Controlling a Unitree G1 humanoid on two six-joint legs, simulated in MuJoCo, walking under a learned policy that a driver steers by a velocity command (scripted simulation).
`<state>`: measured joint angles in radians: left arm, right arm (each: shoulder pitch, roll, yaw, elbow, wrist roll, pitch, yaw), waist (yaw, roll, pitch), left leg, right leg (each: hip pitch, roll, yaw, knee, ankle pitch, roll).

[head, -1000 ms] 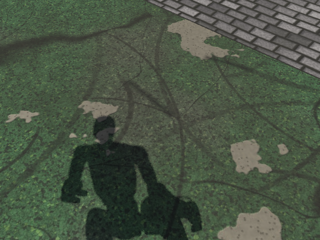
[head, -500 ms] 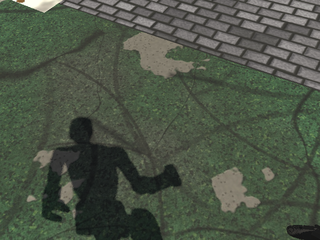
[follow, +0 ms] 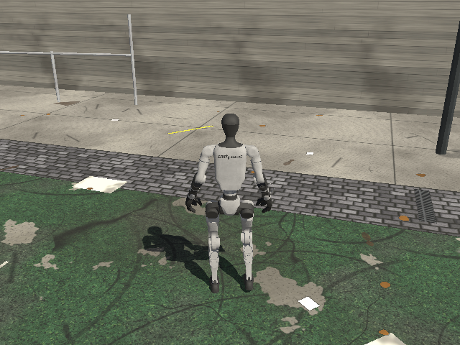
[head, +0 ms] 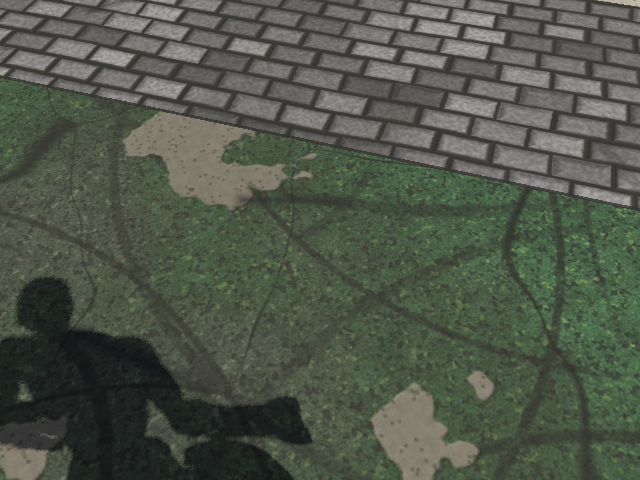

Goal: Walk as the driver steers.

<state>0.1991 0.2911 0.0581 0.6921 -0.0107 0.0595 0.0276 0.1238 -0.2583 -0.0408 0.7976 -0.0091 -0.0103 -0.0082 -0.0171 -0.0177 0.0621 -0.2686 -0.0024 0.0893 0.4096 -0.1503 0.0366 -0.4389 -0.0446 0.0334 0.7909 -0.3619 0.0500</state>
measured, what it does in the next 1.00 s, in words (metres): steps on the spot, turning right: right foot, then left foot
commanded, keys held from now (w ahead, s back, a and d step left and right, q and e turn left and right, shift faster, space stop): e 0.46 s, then no key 0.54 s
